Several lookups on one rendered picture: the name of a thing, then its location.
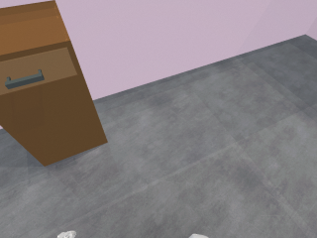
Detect handle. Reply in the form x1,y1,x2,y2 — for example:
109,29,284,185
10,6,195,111
5,69,45,89

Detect cabinet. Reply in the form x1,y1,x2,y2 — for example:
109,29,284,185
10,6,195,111
0,0,108,167

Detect drawer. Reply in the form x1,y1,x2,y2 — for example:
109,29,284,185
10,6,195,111
0,47,77,95

